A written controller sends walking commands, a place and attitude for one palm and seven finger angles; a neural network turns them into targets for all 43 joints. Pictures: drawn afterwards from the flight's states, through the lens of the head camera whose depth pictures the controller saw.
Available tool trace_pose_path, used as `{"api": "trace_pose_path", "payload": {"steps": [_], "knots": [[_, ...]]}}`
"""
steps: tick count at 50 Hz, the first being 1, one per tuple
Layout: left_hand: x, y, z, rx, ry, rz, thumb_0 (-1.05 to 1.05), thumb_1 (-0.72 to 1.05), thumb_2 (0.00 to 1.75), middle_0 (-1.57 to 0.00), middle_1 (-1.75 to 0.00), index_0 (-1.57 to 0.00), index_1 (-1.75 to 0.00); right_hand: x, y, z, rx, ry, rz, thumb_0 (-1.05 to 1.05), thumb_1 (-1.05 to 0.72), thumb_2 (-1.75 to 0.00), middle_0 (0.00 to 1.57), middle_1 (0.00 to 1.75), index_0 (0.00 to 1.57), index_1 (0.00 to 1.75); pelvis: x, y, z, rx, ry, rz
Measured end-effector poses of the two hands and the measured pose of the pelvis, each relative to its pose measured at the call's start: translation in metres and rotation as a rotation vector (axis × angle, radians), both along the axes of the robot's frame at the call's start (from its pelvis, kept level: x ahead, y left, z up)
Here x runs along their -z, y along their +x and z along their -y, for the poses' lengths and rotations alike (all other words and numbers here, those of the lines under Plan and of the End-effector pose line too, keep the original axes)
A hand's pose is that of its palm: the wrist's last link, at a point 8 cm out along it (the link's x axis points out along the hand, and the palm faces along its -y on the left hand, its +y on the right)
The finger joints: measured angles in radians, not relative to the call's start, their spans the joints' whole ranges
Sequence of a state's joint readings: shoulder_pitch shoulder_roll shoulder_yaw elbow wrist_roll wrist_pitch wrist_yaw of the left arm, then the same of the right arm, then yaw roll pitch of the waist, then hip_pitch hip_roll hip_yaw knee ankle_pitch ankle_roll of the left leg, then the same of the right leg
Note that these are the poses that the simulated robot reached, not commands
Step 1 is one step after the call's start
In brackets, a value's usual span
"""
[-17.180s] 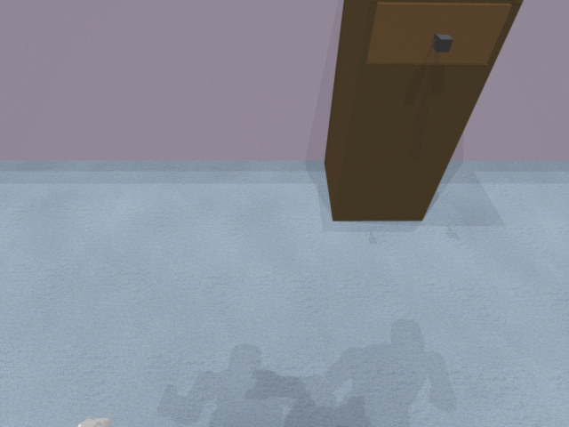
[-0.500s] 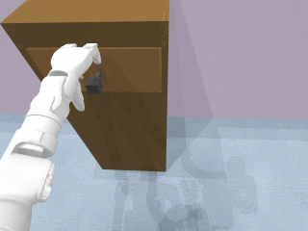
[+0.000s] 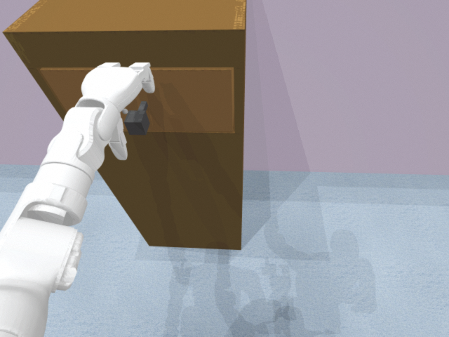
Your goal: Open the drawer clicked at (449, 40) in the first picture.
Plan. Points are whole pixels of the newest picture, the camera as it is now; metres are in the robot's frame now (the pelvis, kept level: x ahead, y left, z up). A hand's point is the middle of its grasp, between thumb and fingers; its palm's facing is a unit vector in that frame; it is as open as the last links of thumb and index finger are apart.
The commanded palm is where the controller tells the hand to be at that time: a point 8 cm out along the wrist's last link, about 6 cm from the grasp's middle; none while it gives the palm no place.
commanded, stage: move the hooked fingers above the handle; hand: left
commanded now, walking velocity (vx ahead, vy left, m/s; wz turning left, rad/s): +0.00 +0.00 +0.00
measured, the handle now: (139, 116) +0.53 +0.19 +0.09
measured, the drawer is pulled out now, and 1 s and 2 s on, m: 0.00 0.00 0.00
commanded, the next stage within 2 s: lower the fingers behind the handle in 0.54 s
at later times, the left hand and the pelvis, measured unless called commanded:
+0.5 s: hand (126, 110) +0.48 +0.19 +0.15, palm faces +0.01 -0.02 -1.00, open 13.8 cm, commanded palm +0.47 +0.20 +0.21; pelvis +0.01 +0.00 +0.00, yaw -1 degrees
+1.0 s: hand (128, 117) +0.49 +0.19 +0.12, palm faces -0.02 -0.03 -1.00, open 13.8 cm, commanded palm +0.47 +0.20 +0.18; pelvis +0.01 +0.00 +0.00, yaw -1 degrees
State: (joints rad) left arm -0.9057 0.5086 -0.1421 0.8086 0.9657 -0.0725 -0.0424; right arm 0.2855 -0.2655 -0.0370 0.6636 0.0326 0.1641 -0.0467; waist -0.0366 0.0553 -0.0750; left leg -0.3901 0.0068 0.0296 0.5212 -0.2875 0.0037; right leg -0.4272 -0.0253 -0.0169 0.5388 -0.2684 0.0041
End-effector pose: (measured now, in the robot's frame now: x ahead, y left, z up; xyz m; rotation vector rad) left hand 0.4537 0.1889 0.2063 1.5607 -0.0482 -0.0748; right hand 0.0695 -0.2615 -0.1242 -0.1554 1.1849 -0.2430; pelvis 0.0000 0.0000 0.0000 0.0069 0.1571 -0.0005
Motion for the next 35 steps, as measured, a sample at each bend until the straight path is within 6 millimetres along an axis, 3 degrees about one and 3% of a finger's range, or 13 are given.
{"api": "trace_pose_path", "payload": {"steps": [10, 16, 24, 35], "knots": [[-0.001, 0.018, -0.006, -0.057, -0.001, 0.025, 0.01, -0.49, 0.30, -0.32, -1.20, -0.32, -1.20, 0.002, -0.022, 0.003, 0.045, -0.007, -0.036, 0.01, -0.91, -0.90, 0.20, 0.30, 0.20, 0.30, 0.001, 0.000, -0.001, 0.016, 0.000, -0.026], [0.001, 0.019, -0.009, -0.055, -0.003, -0.001, 0.00, -0.48, 0.30, -0.32, -1.20, -0.32, -1.20, 0.001, -0.027, 0.003, 0.060, -0.007, -0.056, 0.01, -0.91, -0.90, 0.20, 0.30, 0.20, 0.30, 0.000, 0.004, -0.003, 0.023, -0.001, -0.027], [0.006, 0.008, -0.003, 0.001, -0.015, 0.020, 0.00, -0.48, 0.30, -0.32, -1.20, -0.32, -1.20, 0.000, -0.010, -0.001, 0.034, 0.000, -0.032, 0.01, -0.91, -0.90, 0.20, 0.30, 0.20, 0.30, 0.000, 0.006, -0.005, 0.016, -0.003, -0.016], [-0.002, 0.014, -0.012, -0.072, 0.002, 0.018, 0.00, -0.49, 0.30, -0.32, -1.20, -0.32, -1.20, -0.002, 0.017, -0.007, 0.001, 0.006, 0.039, 0.01, -0.91, -0.90, 0.20, 0.30, 0.20, 0.30, 0.001, 0.005, -0.005, 0.006, -0.003, -0.021]]}}
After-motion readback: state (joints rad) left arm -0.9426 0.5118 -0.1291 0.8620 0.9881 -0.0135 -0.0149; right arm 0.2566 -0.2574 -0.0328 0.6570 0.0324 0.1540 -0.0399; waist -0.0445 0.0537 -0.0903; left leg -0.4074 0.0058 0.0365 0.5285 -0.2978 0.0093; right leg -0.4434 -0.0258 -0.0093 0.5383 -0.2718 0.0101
